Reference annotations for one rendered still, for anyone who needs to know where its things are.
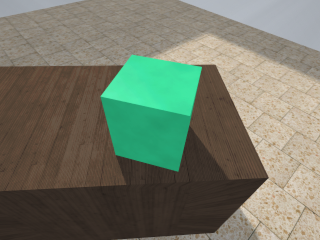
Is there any carton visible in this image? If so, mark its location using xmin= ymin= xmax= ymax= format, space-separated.
xmin=100 ymin=55 xmax=202 ymax=172

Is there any pedestal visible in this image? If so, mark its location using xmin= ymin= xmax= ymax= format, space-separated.
xmin=0 ymin=64 xmax=269 ymax=240

